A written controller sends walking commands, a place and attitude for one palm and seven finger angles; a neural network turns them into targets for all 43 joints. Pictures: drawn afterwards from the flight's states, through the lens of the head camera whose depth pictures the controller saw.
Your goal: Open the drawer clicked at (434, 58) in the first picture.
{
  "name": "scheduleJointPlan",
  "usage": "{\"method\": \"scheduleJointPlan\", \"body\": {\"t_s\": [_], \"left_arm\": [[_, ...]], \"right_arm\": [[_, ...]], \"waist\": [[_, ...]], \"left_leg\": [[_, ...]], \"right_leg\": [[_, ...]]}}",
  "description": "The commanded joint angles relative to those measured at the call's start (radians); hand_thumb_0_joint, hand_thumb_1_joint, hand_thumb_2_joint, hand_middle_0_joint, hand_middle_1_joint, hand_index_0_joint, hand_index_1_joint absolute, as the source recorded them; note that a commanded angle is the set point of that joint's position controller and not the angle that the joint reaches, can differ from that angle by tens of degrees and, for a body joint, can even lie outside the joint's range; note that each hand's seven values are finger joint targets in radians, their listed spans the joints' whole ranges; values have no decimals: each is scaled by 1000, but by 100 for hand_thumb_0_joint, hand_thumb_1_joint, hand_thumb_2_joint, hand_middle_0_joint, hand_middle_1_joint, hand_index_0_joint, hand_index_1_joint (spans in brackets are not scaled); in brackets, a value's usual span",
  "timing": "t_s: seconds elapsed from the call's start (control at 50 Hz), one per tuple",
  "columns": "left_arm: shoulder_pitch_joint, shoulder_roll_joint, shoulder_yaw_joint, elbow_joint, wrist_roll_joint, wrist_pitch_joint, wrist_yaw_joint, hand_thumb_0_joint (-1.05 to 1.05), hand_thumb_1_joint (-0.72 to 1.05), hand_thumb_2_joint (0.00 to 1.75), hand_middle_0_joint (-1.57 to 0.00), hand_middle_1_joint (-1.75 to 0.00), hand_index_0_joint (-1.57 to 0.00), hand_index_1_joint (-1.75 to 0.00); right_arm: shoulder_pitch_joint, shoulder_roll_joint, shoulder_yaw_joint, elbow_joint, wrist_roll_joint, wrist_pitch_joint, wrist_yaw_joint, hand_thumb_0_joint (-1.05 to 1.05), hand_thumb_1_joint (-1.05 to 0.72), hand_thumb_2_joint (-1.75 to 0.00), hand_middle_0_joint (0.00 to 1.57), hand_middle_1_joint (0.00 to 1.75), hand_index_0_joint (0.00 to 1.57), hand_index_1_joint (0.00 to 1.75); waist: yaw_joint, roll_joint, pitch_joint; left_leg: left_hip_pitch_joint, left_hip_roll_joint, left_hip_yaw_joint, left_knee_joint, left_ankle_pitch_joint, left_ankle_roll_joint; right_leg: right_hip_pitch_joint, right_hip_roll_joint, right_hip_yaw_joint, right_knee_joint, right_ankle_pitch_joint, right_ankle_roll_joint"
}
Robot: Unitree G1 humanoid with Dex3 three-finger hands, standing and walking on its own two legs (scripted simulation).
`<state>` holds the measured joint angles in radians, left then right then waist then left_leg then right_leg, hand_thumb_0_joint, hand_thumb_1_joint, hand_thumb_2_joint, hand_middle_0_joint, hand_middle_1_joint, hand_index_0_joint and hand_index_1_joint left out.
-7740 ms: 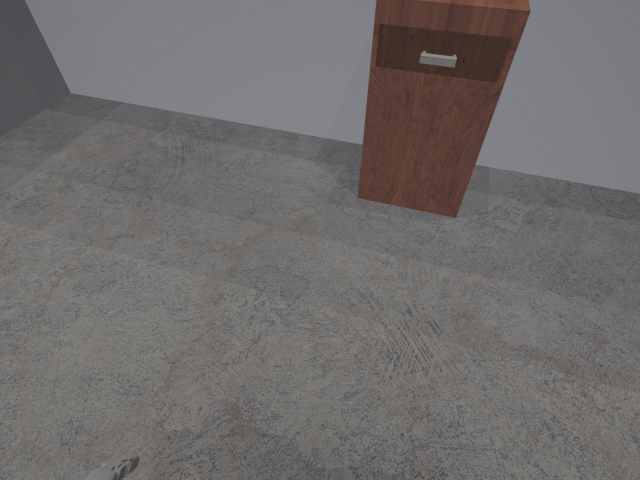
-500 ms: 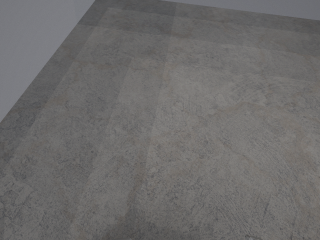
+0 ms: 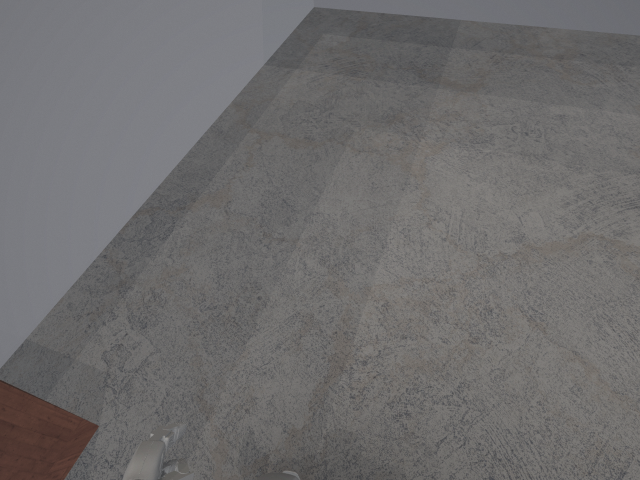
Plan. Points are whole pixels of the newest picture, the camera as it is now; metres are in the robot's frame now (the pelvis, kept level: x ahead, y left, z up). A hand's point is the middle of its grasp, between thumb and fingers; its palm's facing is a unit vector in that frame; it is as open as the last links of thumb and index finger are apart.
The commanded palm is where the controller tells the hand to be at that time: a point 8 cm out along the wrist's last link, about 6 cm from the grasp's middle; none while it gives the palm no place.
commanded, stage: turn to face it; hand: left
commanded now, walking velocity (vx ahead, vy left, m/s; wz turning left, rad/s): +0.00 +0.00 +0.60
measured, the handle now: out of the picture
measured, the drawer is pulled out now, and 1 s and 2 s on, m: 0.00 0.00 0.00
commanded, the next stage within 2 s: take the last steps up to it in 1.88 s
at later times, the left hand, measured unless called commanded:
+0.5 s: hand out of the picture -0.05 +0.27 -0.18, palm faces +0.34 -0.90 -0.26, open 7.4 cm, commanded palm none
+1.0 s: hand out of the picture +0.02 +0.27 -0.13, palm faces +0.52 -0.80 -0.28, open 7.4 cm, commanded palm none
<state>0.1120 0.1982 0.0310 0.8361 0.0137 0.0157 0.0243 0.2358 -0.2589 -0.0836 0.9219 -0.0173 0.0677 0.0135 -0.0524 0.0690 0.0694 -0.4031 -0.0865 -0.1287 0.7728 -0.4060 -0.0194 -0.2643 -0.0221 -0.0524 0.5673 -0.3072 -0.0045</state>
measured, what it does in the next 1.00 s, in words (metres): steps on the spot, turning left: left foot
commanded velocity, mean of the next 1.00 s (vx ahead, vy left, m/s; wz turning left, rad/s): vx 0.00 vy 0.00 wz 0.60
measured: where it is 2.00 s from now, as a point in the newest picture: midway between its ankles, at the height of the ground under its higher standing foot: outside the picture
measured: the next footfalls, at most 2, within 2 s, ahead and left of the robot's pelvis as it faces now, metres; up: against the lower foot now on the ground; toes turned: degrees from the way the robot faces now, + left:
left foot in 0.40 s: +0.01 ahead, +0.15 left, +0.00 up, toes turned +21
right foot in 1.02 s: +0.10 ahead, -0.06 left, +0.00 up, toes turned +36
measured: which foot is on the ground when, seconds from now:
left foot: up 0.00-0.38, down 0.40-1.00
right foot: down 0.00-0.40, up 0.42-1.00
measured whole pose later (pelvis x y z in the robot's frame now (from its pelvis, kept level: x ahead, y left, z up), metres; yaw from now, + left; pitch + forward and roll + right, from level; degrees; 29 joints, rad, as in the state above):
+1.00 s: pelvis +0.00 +0.02 +0.00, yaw +34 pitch +1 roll +0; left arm 0.09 0.22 0.04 0.83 0.00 0.03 0.02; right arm 0.28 -0.23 -0.07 0.93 -0.02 0.06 0.01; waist -0.07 0.04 0.05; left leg -0.31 -0.12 -0.20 0.51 -0.20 0.02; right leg -0.28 0.00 0.02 0.58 -0.33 0.07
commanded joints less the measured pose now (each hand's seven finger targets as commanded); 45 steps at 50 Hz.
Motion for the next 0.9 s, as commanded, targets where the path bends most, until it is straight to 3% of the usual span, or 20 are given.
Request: {"method": "scheduleJointPlan", "body": {"t_s": [0.0,0.02,0.06,0.08,0.18,0.28,0.3,0.34,0.36,0.38,0.4,0.42,0.44,0.48,0.54,0.62,0.7,0.76,0.84,0.88], "left_arm": [[10,200,53,-67,0,-21,15,0,90,90,-20,-30,-20,-30],[-11,174,41,-72,-1,-23,11,0,90,90,-20,-30,-20,-30],[26,163,38,-61,1,-29,10,0,90,90,-20,-30,-20,-30],[58,167,40,-52,1,-30,11,0,90,90,-20,-30,-20,-30],[158,203,52,-13,11,-25,12,0,90,90,-20,-30,-20,-30],[169,240,68,2,18,-13,9,0,90,90,-20,-30,-20,-30],[168,247,70,4,17,-10,8,0,90,90,-20,-30,-20,-30],[141,248,74,9,12,-5,5,0,90,90,-20,-30,-20,-30],[134,235,74,4,3,0,2,0,90,90,-20,-30,-20,-30],[144,175,65,-26,-6,5,-6,0,90,90,-20,-30,-20,-30],[81,134,42,-67,-2,11,-4,0,90,90,-20,-30,-20,-30],[67,160,48,-66,2,18,-2,0,90,90,-20,-30,-20,-30],[43,148,49,-48,5,24,1,0,90,90,-20,-30,-20,-30],[44,162,60,-16,6,23,-8,0,90,90,-20,-30,-20,-30],[100,165,63,12,7,21,-16,0,90,90,-20,-30,-20,-30],[74,165,62,-1,8,21,-9,0,90,90,-20,-30,-20,-30],[17,162,59,-29,4,18,-4,0,90,90,-20,-30,-20,-30],[-36,151,54,-54,0,12,-1,0,90,90,-20,-30,-20,-30],[-48,135,46,-71,-8,7,3,0,90,90,-20,-30,-20,-30],[-12,129,45,-68,-12,5,5,0,90,90,-20,-30,-20,-30]], "right_arm": [[-21,-107,-39,-71,-8,-9,7,0,-90,-90,20,30,20,30],[-1,-100,-37,-57,-10,-7,13,0,-90,-90,20,30,20,30],[3,-82,-29,-48,-5,-5,19,0,-90,-90,20,30,20,30],[-10,-82,-28,-50,-4,-4,19,0,-90,-90,20,30,20,30],[-120,-69,-13,-73,0,-3,19,0,-90,-90,20,30,20,30],[-154,-54,4,-87,8,-19,21,0,-90,-90,20,30,20,30],[-146,-56,5,-88,8,-22,20,0,-90,-90,20,30,20,30],[-81,-79,-1,-79,6,-31,18,0,-90,-90,20,30,20,30],[-4,-118,-12,-63,3,-41,18,0,-90,-90,20,30,20,30],[57,-237,-41,-57,-4,-53,11,0,-90,-90,20,30,20,30],[121,-307,-56,-41,7,-49,2,0,-90,-90,20,30,20,30],[118,-292,-50,-33,4,-44,-2,0,-90,-90,20,30,20,30],[71,-250,-44,-46,1,-49,-13,0,-90,-90,20,30,20,30],[-43,-198,-23,-79,-2,-50,-23,0,-90,-90,20,30,20,30],[-73,-176,-12,-92,4,-59,-21,0,-90,-90,20,30,20,30],[-23,-173,-18,-82,4,-61,-20,0,-90,-90,20,30,20,30],[12,-174,-23,-76,-1,-57,-21,0,-90,-90,20,30,20,30],[48,-172,-28,-67,-5,-55,-23,0,-90,-90,20,30,20,30],[49,-174,-33,-63,-8,-48,-24,0,-90,-90,20,30,20,30],[29,-177,-36,-67,-9,-44,-24,0,-90,-90,20,30,20,30]], "waist": [[26,-253,-42],[12,-237,-28],[20,-245,-39],[32,-266,-47],[82,-259,-64],[99,-304,-82],[96,-305,-89],[55,-270,-114],[10,-160,-169],[-24,150,-212],[-52,253,-226],[-41,144,-221],[-32,160,-181],[12,115,-90],[46,61,-98],[32,41,-108],[16,67,-102],[-4,57,-122],[-2,77,-134],[13,95,-152]], "left_leg": [[-181,86,40,447,-39,-32],[-191,95,63,468,18,-43],[-193,100,93,459,58,-58],[-196,105,102,447,60,-65],[-168,125,158,265,-11,-76],[-30,117,229,18,-32,-48],[4,109,241,-23,-19,-40],[130,107,244,-199,104,-26],[285,124,204,-340,258,-11],[470,363,-125,-394,561,93],[480,513,-298,-396,900,210],[439,523,-221,-377,801,249],[382,457,-203,-408,700,220],[275,357,-123,-428,581,167],[255,291,-66,-447,547,141],[290,289,-125,-459,516,156],[304,297,-211,-453,494,183],[340,301,-274,-425,565,205],[306,286,-334,-390,631,210],[267,266,-341,-375,642,197]], "right_leg": [[60,-336,237,-300,155,-104],[78,-290,144,-274,216,-86],[121,-264,62,-247,342,-71],[149,-267,45,-239,387,-72],[233,-316,8,-202,520,-107],[211,-344,-42,-139,566,-108],[200,-348,-50,-122,565,-102],[150,-339,-98,-28,480,-56],[69,-318,-133,124,390,-11],[-200,-179,-170,366,-43,75],[-336,-102,-71,523,-410,104],[-327,-129,1,599,-364,84],[-353,-139,21,625,-287,89],[-333,-129,48,651,-135,97],[-286,-108,40,624,-41,105],[-298,-92,57,571,-22,120],[-307,-77,75,492,-60,123],[-294,-54,82,407,-116,117],[-208,-15,83,270,-150,101],[-122,9,77,180,-136,88]]}}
